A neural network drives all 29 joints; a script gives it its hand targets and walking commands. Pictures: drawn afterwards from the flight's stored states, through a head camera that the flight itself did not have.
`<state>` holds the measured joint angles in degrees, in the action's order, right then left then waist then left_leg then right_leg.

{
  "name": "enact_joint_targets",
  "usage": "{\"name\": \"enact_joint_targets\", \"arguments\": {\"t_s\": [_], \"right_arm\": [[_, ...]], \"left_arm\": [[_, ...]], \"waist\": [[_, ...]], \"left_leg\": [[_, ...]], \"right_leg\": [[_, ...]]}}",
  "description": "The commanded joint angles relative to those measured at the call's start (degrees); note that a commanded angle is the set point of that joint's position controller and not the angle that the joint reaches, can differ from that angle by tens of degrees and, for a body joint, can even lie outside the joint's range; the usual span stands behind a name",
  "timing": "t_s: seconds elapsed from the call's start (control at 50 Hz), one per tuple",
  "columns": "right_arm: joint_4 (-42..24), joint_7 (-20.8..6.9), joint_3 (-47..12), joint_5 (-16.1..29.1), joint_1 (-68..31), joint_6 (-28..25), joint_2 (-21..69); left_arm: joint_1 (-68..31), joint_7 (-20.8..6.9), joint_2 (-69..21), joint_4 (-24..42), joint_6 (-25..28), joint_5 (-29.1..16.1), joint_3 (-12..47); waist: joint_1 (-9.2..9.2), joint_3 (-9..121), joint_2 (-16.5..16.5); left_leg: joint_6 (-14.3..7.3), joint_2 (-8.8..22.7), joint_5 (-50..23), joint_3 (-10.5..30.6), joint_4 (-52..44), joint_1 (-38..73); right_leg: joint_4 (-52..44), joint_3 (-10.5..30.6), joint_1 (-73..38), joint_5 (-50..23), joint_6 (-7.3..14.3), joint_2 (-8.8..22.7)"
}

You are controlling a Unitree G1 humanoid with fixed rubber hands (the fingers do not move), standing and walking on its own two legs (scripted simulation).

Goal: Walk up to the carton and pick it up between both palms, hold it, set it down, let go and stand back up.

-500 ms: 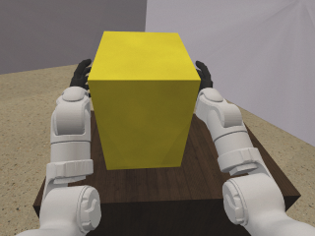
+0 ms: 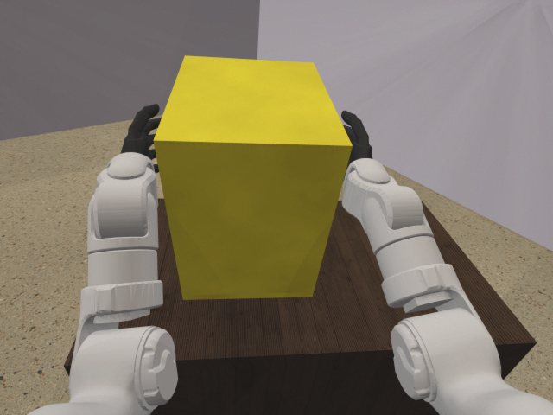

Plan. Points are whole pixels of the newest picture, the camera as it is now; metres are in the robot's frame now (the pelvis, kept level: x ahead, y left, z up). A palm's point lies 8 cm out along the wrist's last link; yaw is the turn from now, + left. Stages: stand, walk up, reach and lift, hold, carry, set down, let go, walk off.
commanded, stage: hold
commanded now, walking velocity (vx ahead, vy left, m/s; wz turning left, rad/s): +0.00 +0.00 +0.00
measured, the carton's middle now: (249, 178) +0.41 +0.02 +0.21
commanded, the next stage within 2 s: set down in 1.38 s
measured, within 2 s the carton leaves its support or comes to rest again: neither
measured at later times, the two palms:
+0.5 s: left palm (139, 159) +0.37 +0.16 +0.27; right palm (356, 162) +0.37 -0.13 +0.27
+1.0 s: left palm (145, 165) +0.36 +0.15 +0.26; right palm (362, 168) +0.36 -0.14 +0.26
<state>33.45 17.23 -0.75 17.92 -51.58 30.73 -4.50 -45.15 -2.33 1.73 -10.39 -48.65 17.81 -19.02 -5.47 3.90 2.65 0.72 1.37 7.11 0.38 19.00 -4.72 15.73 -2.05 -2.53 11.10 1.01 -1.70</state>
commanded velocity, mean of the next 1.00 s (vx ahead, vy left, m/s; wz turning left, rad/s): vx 0.00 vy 0.00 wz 0.00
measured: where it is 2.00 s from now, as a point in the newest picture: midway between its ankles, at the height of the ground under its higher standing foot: outside the picture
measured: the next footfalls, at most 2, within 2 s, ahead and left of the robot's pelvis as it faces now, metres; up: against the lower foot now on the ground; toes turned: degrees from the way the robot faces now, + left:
none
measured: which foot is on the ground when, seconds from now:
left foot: down 0.00-1.00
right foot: down 0.00-1.00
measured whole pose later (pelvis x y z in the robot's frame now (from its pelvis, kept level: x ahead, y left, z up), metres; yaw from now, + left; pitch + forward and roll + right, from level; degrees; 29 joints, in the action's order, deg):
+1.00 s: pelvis +0.00 +0.00 +0.00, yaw -1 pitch -8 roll -1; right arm 34.2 16.9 -0.7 18.2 -52.1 32.1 -5.2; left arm -45.1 -2.5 0.4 -11.4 -48.9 18.8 -20.0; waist -5.5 3.7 2.2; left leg 0.3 1.4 7.4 -0.6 19.1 -4.0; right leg 15.8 -1.0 -2.8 11.0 0.7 -1.6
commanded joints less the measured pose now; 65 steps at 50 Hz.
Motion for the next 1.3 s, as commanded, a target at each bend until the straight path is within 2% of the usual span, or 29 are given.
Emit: {"name": "enact_joint_targets", "arguments": {"t_s": [0.0,0.06,0.1,0.14,0.24,0.3,0.32,0.4,0.44,0.46,0.48,0.52,0.6,0.62,0.64,0.74,0.78,0.84,0.86,0.9,0.92,0.94,0.98,1.02,1.08,1.14,1.2,1.24,1.28], "right_arm": [[-15.1,-7.5,-14.6,6.0,-43.6,-2.7,31.6],[-15.0,-7.2,-12.7,6.1,-42.6,-2.8,31.5],[-16.5,-7.6,-14.8,7.8,-44.8,-3.0,32.4],[-15.7,-7.8,-14.0,7.2,-46.1,-3.2,31.5],[-11.0,-9.0,-11.2,4.6,-46.3,-3.4,32.9],[-12.4,-9.1,-12.7,5.5,-47.4,-3.5,33.4],[-13.5,-8.4,-13.0,5.0,-45.7,-3.4,33.0],[-14.9,-7.7,-14.4,6.9,-44.8,-3.2,31.2],[-13.8,-7.0,-13.3,6.7,-43.4,-2.7,30.5],[-15.7,-7.0,-15.0,7.8,-43.1,-3.0,31.5],[-14.3,-6.8,-11.9,6.4,-42.5,-2.5,29.3],[-14.7,-7.3,-14.4,8.2,-42.8,-2.6,32.5],[-19.1,-7.4,-15.0,8.0,-45.4,-3.4,33.9],[-16.9,-7.1,-13.2,7.5,-43.2,-2.8,34.1],[-18.0,-7.3,-14.9,8.0,-43.2,-3.1,34.2],[-16.2,-7.2,-13.0,6.6,-41.4,-2.1,32.1],[-13.6,-7.9,-13.4,5.2,-43.8,-1.8,31.2],[-14.1,-8.2,-14.8,6.3,-43.5,-1.8,31.9],[-15.2,-7.9,-13.6,6.0,-43.5,-2.0,30.8],[-18.5,-7.9,-15.8,8.1,-45.6,-2.6,32.6],[-16.4,-8.3,-15.2,8.3,-46.1,-2.6,32.0],[-15.1,-8.5,-13.6,7.6,-44.5,-2.5,32.6],[-12.0,-8.8,-13.7,6.4,-45.8,-2.7,32.7],[-13.4,-8.9,-13.5,6.4,-46.0,-3.2,33.3],[-13.1,-9.1,-13.7,7.0,-45.5,-3.6,34.0],[-9.4,-8.8,-11.1,5.7,-44.0,-2.9,31.0],[-10.4,-8.1,-11.0,5.0,-43.2,-2.8,30.7],[-13.5,-8.0,-12.7,5.4,-45.6,-3.4,33.3],[-12.6,-7.7,-12.4,5.2,-41.7,-2.9,31.7]], "left_arm": [[-35.6,-9.0,-30.9,2.4,3.1,-8.4,22.7],[-36.8,-9.3,-33.2,4.2,3.0,-9.6,24.7],[-38.0,-9.2,-33.0,6.0,3.1,-9.7,24.4],[-40.4,-8.5,-33.9,5.3,3.5,-9.8,26.1],[-42.8,-8.0,-31.7,0.3,4.8,-10.9,23.1],[-41.9,-7.9,-32.4,0.9,5.0,-10.4,22.5],[-41.7,-7.7,-32.9,3.5,5.4,-12.1,24.3],[-35.0,-8.2,-32.4,1.9,3.6,-9.4,22.3],[-33.8,-9.5,-31.0,0.2,2.6,-7.8,21.1],[-34.8,-9.7,-30.2,2.3,2.7,-8.3,22.0],[-35.3,-9.9,-30.3,0.7,2.7,-8.5,22.0],[-39.1,-9.5,-31.2,5.7,3.6,-9.2,23.1],[-42.0,-8.5,-32.5,9.1,4.4,-12.6,26.2],[-45.1,-8.4,-32.9,11.1,5.4,-14.4,28.1],[-40.4,-8.2,-33.1,9.0,4.6,-12.2,26.8],[-38.7,-8.3,-32.4,6.2,4.2,-11.9,26.1],[-35.2,-8.6,-32.4,1.7,2.8,-8.7,24.5],[-34.7,-9.4,-29.4,2.8,2.3,-7.1,19.3],[-37.2,-9.5,-31.5,4.1,2.8,-10.0,22.3],[-36.6,-8.8,-30.9,4.3,3.3,-9.9,21.5],[-39.8,-8.0,-31.6,4.9,3.7,-10.8,23.9],[-39.3,-8.3,-32.0,3.2,4.1,-11.2,23.3],[-41.8,-8.1,-31.4,2.0,3.9,-9.5,22.3],[-44.2,-7.0,-34.2,5.6,5.2,-12.4,26.9],[-42.9,-6.6,-33.4,6.3,5.1,-12.2,26.3],[-38.3,-7.3,-32.7,-0.5,3.9,-9.2,23.2],[-40.2,-8.5,-31.3,3.2,4.1,-10.1,24.1],[-41.7,-8.7,-31.6,4.0,4.6,-11.0,23.9],[-40.1,-9.0,-31.2,4.6,4.6,-10.4,23.9]], "waist": [[0.12,16.0,-3.7],[-1.44,17.6,-6.4],[0.29,18.9,-7.2],[-1.19,18.1,-7.6],[0.12,16.2,-2.7],[1.18,17.7,-3.1],[-0.67,20.6,-3.1],[0.7,19.9,-5.0],[-1.17,17.1,-3.0],[-0.05,19.8,-3.4],[-2.0,16.3,-3.8],[-0.26,19.0,-4.7],[-0.76,21.1,-5.1],[-3.16,21.0,-6.3],[-1.12,19.8,-5.1],[-2.4,17.7,-5.3],[-0.29,13.6,-4.3],[2.14,15.6,-1.9],[-1.03,17.6,-2.6],[1.72,22.0,-1.5],[1.09,20.7,-4.4],[0.11,19.5,-1.8],[1.56,17.5,-3.6],[-0.72,19.7,-7.2],[0.73,21.4,-7.9],[-0.6,13.3,-6.4],[-1.84,16.1,-5.9],[-0.51,18.4,-4.4],[-2.16,18.4,-3.6]], "left_leg": [[0.1,-3.5,-7.5,-2.5,-1.3,11.0],[0.9,-3.2,-9.8,-1.8,-0.4,10.2],[1.3,-3.5,-12.2,-2.3,0.2,10.4],[2.0,-3.3,-10.9,-2.0,-0.3,11.0],[-0.2,-2.8,-1.6,-2.5,-1.8,7.6],[-0.4,-2.8,-3.3,-2.2,-1.6,7.9],[-0.1,-2.7,-6.7,-1.8,-0.9,10.5],[0.6,-3.6,-11.6,-1.9,0.4,11.5],[-0.2,-3.8,-10.5,-1.8,0.3,10.5],[0.1,-3.9,-11.5,-1.8,0.5,11.8],[0.3,-3.7,-7.5,-1.9,-0.8,10.8],[0.4,-3.7,-11.1,-2.1,0.1,11.0],[1.4,-3.5,-13.9,-1.6,1.4,12.0],[1.6,-3.6,-12.7,-1.7,1.6,11.4],[1.5,-3.7,-14.2,-1.9,1.3,12.1],[1.0,-3.5,-8.0,-1.8,0.0,10.4],[0.6,-3.0,-5.2,-2.3,-1.3,9.3],[-1.0,-3.1,-7.3,-2.1,-1.4,8.9],[0.0,-3.2,-8.5,-2.0,-0.5,9.6],[-0.5,-3.1,-11.4,-2.2,-0.1,11.3],[0.6,-3.1,-9.8,-1.8,-0.2,11.0],[0.3,-2.9,-9.1,-1.6,-0.1,10.0],[0.4,-3.0,-6.8,-2.7,-0.9,9.6],[1.7,-2.7,-7.2,-1.8,-0.8,10.2],[1.4,-2.9,-8.7,-2.2,0.1,10.7],[1.1,-3.0,-5.2,-1.9,-0.8,8.4],[0.8,-3.3,-6.2,-1.8,-0.5,9.2],[0.2,-3.6,-6.3,-1.9,-1.0,9.4],[0.5,-3.6,-7.4,-1.5,-0.9,10.8]], "right_leg": [[-2.2,-1.0,3.4,-10.5,-4.9,-2.3],[-1.8,-0.1,1.8,-12.2,-3.7,-2.0],[-1.2,-0.3,0.7,-12.7,-4.3,-2.5],[-1.2,-1.3,2.9,-10.3,-4.3,-3.0],[-2.7,-0.5,6.1,-2.5,-3.8,-2.5],[-2.4,-0.3,5.8,-4.0,-3.6,-2.6],[-2.0,0.1,3.6,-8.5,-3.7,-2.6],[-0.9,-0.6,1.8,-15.2,-4.9,-2.4],[-1.7,-0.4,0.8,-17.0,-5.0,-2.1],[-1.3,-0.8,-0.5,-18.1,-5.2,-2.3],[-2.4,-0.3,2.2,-13.8,-5.1,-1.9],[-1.0,-0.4,0.9,-15.7,-4.8,-2.3],[-0.3,-0.6,1.8,-16.9,-4.9,-2.2],[-0.5,-0.1,2.1,-17.1,-5.0,-1.7],[-0.5,-0.7,2.0,-17.6,-5.1,-2.4],[-1.9,-0.2,3.6,-11.8,-4.5,-2.1],[-2.8,-0.8,4.0,-6.2,-3.7,-2.6],[-2.1,0.0,1.5,-8.7,-4.0,-2.4],[-1.5,-0.2,1.4,-11.0,-4.1,-2.4],[-1.9,-0.2,0.8,-13.4,-4.3,-3.0],[-1.4,-0.8,3.3,-11.3,-4.0,-3.1],[-1.8,-0.9,3.5,-9.3,-3.8,-3.5],[-1.9,-0.7,4.9,-5.6,-3.7,-3.2],[-1.6,-0.8,5.7,-6.9,-3.6,-2.6],[-1.3,0.1,4.4,-7.7,-3.6,-2.6],[-2.7,0.3,5.7,-5.5,-3.7,-2.2],[-2.0,0.2,3.4,-9.0,-4.1,-1.7],[-1.8,-0.1,2.9,-11.4,-5.0,-1.3],[-1.5,-0.1,3.0,-14.9,-5.3,-1.4]]}}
